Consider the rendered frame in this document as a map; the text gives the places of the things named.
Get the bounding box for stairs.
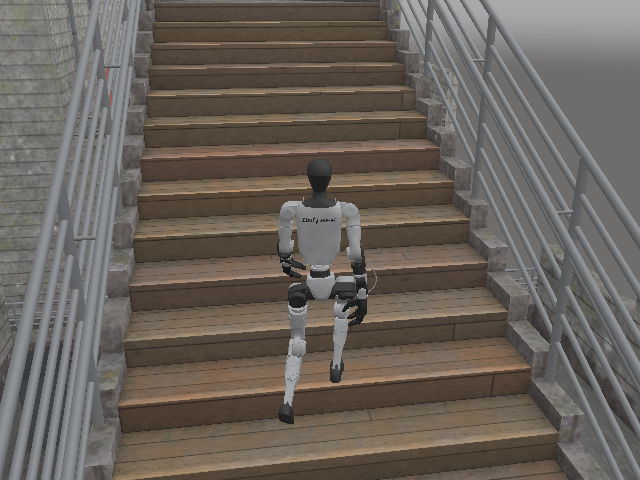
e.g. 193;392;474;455
111;3;569;480

